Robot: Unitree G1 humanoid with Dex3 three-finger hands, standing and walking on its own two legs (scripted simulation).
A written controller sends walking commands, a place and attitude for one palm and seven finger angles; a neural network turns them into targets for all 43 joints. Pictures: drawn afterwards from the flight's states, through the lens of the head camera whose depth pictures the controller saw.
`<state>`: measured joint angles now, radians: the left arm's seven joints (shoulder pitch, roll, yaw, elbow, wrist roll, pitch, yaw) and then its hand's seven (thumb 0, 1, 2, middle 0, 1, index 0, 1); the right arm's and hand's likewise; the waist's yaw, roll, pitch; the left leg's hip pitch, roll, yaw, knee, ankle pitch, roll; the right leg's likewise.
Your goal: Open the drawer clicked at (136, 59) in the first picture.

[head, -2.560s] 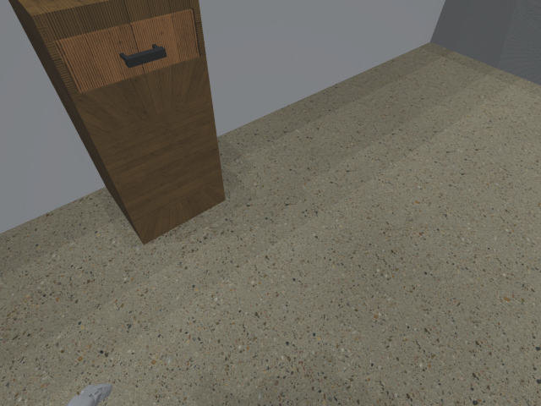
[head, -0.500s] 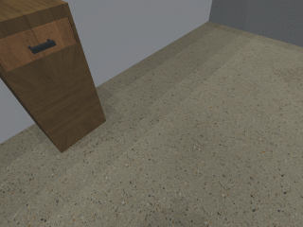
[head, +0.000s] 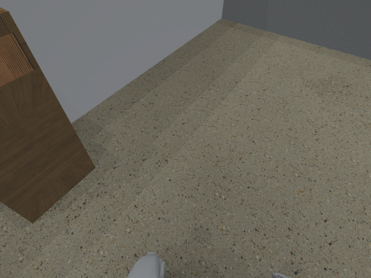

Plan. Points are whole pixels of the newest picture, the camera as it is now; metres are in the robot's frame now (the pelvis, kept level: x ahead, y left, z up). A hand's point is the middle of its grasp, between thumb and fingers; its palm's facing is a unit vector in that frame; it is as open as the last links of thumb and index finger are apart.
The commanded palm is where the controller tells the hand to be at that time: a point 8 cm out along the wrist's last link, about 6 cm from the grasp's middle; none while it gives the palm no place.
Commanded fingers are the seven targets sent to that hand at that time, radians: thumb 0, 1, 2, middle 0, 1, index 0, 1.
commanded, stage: walk to a spot facing it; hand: left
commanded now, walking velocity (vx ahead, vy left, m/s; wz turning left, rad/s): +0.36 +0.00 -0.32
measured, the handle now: out of the picture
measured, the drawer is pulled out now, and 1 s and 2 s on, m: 0.00 0.00 0.00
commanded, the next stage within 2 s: turn to face it in 0.96 s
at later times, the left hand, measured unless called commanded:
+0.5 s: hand (125, 194) +0.36 +0.23 -0.17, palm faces -0.22 -0.96 -0.16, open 7.4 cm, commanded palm none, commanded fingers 0.00 0.90 0.90 -0.20 -0.30 -0.20 -0.30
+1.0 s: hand (158, 140) +0.57 +0.17 -0.16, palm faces -0.47 -0.83 -0.30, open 7.3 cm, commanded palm none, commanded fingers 0.00 0.90 0.90 -0.20 -0.30 -0.20 -0.30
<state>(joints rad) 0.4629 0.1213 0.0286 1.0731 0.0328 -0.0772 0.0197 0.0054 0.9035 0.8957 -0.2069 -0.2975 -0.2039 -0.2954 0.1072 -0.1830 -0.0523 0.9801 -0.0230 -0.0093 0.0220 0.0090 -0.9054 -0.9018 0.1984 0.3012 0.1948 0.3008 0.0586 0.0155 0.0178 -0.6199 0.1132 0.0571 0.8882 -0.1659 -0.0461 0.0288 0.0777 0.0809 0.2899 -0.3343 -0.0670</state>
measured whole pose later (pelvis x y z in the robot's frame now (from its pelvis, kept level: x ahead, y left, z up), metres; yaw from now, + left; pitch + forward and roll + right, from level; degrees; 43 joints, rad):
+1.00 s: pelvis +0.42 +0.01 +0.00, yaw -32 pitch +2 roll +2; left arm 0.23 0.20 0.07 0.96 0.02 -0.01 0.01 0.00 0.92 0.90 -0.21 -0.30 -0.20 -0.30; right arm 0.07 -0.21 -0.05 0.89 -0.02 0.00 -0.03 0.01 -0.92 -0.90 0.20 0.30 0.20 0.30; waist 0.00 0.02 0.09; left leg -0.61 0.15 -0.02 1.07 -0.31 -0.10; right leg -0.25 0.07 0.01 0.51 -0.29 -0.10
